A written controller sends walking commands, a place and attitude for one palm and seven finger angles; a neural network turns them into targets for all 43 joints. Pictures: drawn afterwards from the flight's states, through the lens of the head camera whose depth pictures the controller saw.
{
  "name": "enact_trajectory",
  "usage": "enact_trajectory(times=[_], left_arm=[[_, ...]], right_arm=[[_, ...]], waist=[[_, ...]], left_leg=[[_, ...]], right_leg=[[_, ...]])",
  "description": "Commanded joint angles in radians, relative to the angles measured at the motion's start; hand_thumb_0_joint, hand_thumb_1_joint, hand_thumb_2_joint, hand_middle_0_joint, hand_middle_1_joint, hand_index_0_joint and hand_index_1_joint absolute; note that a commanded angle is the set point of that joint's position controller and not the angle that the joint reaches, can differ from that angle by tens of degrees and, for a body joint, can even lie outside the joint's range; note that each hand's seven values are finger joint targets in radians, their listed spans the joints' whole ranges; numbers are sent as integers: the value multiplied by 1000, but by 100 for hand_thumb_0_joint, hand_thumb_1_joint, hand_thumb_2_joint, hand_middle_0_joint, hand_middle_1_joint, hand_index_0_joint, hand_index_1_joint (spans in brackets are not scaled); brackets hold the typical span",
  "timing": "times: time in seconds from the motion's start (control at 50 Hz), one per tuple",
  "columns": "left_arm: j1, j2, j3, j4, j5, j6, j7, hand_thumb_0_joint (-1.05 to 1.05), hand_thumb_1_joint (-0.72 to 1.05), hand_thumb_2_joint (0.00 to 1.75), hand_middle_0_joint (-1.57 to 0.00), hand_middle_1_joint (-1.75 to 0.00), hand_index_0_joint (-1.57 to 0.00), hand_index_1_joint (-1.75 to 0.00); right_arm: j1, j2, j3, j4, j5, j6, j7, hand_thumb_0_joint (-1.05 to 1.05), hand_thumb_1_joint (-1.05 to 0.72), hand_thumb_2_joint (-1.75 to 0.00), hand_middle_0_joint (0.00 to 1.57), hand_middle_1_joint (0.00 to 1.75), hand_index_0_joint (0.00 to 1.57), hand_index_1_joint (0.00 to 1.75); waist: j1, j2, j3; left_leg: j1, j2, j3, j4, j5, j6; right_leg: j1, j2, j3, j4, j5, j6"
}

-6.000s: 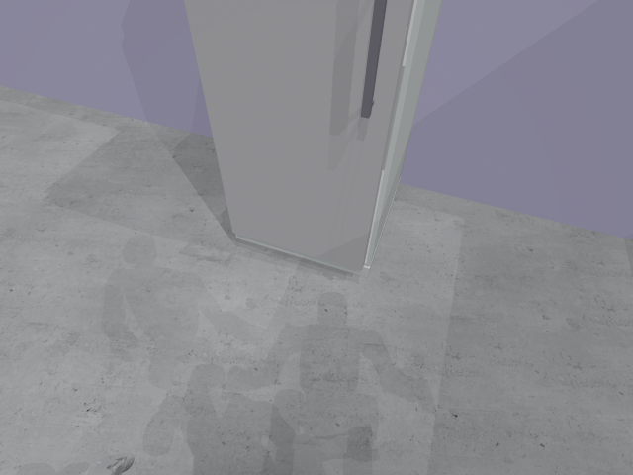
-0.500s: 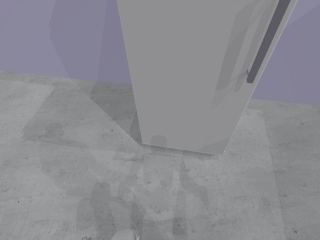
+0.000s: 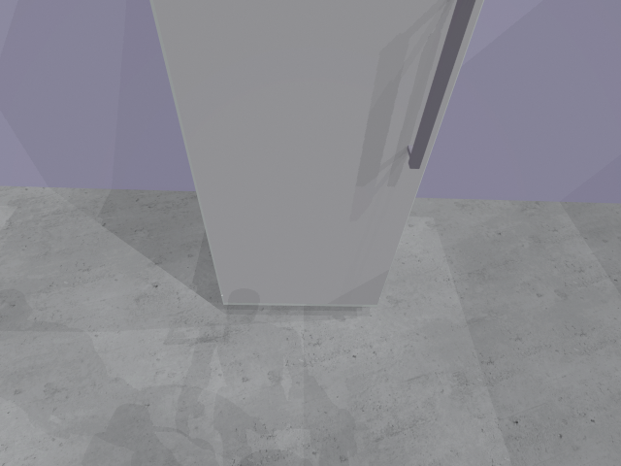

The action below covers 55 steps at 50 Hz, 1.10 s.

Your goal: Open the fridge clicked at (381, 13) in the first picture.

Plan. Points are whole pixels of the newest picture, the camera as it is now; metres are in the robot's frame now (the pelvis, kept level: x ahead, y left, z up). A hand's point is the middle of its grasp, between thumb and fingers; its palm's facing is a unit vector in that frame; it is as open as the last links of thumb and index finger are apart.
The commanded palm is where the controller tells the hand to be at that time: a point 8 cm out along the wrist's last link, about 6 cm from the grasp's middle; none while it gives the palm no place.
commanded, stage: take the last steps up to it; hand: right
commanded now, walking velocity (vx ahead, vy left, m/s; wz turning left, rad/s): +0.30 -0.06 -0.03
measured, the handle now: (433, 89) +0.72 -0.20 +0.14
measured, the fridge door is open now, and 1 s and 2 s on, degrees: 0 0 0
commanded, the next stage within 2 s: come to a stop and stand still in 0.56 s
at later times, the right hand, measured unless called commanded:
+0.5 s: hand (472, 449) +0.20 -0.25 -0.18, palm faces +0.01 +0.99 -0.16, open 7.4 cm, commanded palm none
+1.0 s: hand (456, 372) +0.32 -0.26 -0.18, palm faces +0.02 +0.97 -0.23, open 7.3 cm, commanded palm none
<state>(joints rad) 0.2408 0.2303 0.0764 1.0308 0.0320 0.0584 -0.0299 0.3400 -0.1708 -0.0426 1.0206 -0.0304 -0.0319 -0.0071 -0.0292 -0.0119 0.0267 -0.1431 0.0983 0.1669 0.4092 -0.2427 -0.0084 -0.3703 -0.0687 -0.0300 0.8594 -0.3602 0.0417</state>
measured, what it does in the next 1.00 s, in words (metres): walks ahead: right foot, then left foot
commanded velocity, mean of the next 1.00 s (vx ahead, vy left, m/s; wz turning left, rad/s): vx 0.06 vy -0.02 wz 0.02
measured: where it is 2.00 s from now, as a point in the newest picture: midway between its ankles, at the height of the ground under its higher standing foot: outside the picture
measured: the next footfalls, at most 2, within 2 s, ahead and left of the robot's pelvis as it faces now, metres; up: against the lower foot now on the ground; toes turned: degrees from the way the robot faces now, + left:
right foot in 0.12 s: +0.06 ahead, -0.16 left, +0.00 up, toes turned -7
left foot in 0.66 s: +0.32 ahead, +0.05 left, +0.00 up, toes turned +9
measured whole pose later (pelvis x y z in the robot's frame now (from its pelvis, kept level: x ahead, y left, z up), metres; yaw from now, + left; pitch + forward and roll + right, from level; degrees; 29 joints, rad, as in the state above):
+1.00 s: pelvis +0.24 -0.07 -0.01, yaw +2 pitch -1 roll +0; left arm 0.16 0.19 0.07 1.00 0.01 0.04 0.03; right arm 0.16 -0.17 -0.06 0.99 -0.03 0.02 -0.03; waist -0.01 -0.02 0.10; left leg -0.30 0.05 0.12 0.55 -0.22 0.02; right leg -0.43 -0.04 -0.01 0.87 -0.43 0.05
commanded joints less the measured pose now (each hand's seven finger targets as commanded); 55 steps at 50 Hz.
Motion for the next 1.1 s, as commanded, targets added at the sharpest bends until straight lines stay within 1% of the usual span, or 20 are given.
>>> enact_trajectory(times=[0.0,0.06,0.08,0.12,0.14,0.18,0.26,0.52,0.58,0.6,0.62,0.64,0.68,0.74,0.94,1.0,1.02,1.04,1.06,1.08], left_arm=[[-97,11,-13,-108,-10,-52,-10,0,90,90,-20,-30,-20,-30],[32,15,-19,-56,-12,-72,3,0,90,90,-20,-30,-20,-30],[99,58,-10,-33,-15,-77,13,0,90,90,-20,-30,-20,-30],[296,208,23,10,-2,-83,34,0,90,90,-20,-30,-20,-30],[287,192,16,25,-2,-85,44,0,90,90,-20,-30,-20,-30],[156,95,-13,-5,-13,-95,51,0,90,90,-20,-30,-20,-30],[140,38,-28,2,-19,-126,59,0,90,90,-20,-30,-20,-30],[298,17,-29,111,-5,-126,74,0,90,90,-20,-30,-20,-30],[278,36,-26,114,-13,-121,75,0,90,90,-20,-30,-20,-30],[253,39,-25,105,-22,-125,70,0,90,90,-20,-30,-20,-30],[284,-11,-25,86,-36,-130,61,0,90,90,-20,-30,-20,-30],[294,-25,-24,69,-40,-124,66,0,90,90,-20,-30,-20,-30],[230,-47,-22,61,-29,-90,65,0,90,90,-20,-30,-20,-30],[252,-94,-38,80,-25,-40,63,0,90,90,-20,-30,-20,-30],[37,-26,-7,-49,-23,-18,49,0,90,90,-20,-30,-20,-30],[60,-18,-7,-52,-24,-30,51,0,90,90,-20,-30,-20,-30],[89,-6,-7,-41,-23,-37,50,0,90,90,-20,-30,-20,-30],[88,56,1,-50,-17,-50,51,0,90,90,-20,-30,-20,-30],[54,144,11,-86,-8,-55,52,0,90,90,-20,-30,-20,-30],[31,162,10,-99,-7,-52,64,0,90,90,-20,-30,-20,-30]], right_arm=[[72,-194,-41,4,-8,-15,-10,0,-90,-90,20,30,20,30],[41,-183,-40,23,5,-3,-6,0,-90,-90,20,30,20,30],[37,-155,-32,22,7,1,-1,0,-90,-90,20,30,20,30],[-35,-50,-8,-36,7,5,6,0,-90,-90,20,30,20,30],[-97,-71,-9,-50,-2,10,-2,0,-90,-90,20,30,20,30],[-83,-91,-19,-14,2,7,16,0,-90,-90,20,30,20,30],[3,-48,-16,31,1,19,20,0,-90,-90,20,30,20,30],[-271,-20,-11,-74,11,15,15,0,-90,-90,20,30,20,30],[-85,-57,-20,-22,7,-5,7,0,-90,-90,20,30,20,30],[62,-95,-34,19,5,-19,3,0,-90,-90,20,30,20,30],[178,-189,-57,53,1,-34,-9,0,-90,-90,20,30,20,30],[199,-230,-56,57,22,-29,-8,0,-90,-90,20,30,20,30],[-28,-165,-38,-7,24,-15,-22,0,-90,-90,20,30,20,30],[-169,-91,-9,-41,13,-9,-37,0,-90,-90,20,30,20,30],[-141,-170,-51,-85,-2,38,-39,0,-90,-90,20,30,20,30],[-154,-177,-53,-92,0,47,-35,0,-90,-90,20,30,20,30],[-158,-170,-51,-92,7,53,-35,0,-90,-90,20,30,20,30],[-113,-121,-42,-99,15,61,-31,0,-90,-90,20,30,20,30],[-63,-69,-30,-106,23,69,-30,0,-90,-90,20,30,20,30],[-76,-108,-30,-106,9,82,-39,0,-90,-90,20,30,20,30]], waist=[[-31,204,40],[34,144,12],[64,32,-7],[151,-285,31],[152,-292,76],[83,-125,141],[26,-96,102],[68,-98,153],[-19,-57,26],[-90,-24,-61],[-105,149,-182],[-72,150,-208],[-10,69,-69],[73,51,5],[15,207,-53],[46,199,-79],[65,171,-86],[58,-21,-105],[43,-304,-78],[57,-268,-69]], left_leg=[[-6,237,-244,-235,-188,128],[-160,159,-145,-126,-235,77],[-265,115,-110,-23,-259,49],[-545,-48,13,451,-347,-13],[-579,-15,-85,603,-329,3],[-564,44,-129,701,-162,13],[-493,34,-112,696,-3,-18],[-412,-36,-44,301,25,28],[-109,-109,-4,157,72,61],[116,-62,-60,107,207,80],[356,204,-393,82,484,191],[337,376,-573,-17,678,310],[26,322,-472,-105,459,268],[-246,210,-232,-107,563,187],[-91,207,-237,-5,613,205],[-100,158,-221,62,496,158],[-145,134,-205,111,382,116],[-240,49,-158,220,121,56],[-317,-74,-90,389,-297,-14],[-264,-92,-191,565,-394,-12]], right_leg=[[-27,14,-52,-183,-36,-23],[271,54,-128,-424,83,-26],[417,27,-91,-464,37,-33],[477,-329,393,-692,-223,-183],[405,-347,431,-731,-252,-204],[293,-291,303,-729,-143,-204],[297,-188,86,-708,279,-181],[393,-198,-1,-573,802,-181],[365,-171,-28,-319,1016,-142],[250,-132,-56,-136,878,-111],[9,2,-109,172,381,-64],[-83,82,-58,424,-238,-50],[-63,1,50,435,-155,-48],[63,-22,49,216,-73,-22],[-3,37,13,5,-71,11],[112,51,-14,-222,62,3],[208,36,-14,-365,193,-3],[301,-88,106,-461,348,-37],[229,-324,352,-554,602,-136],[123,-381,388,-569,631,-195]])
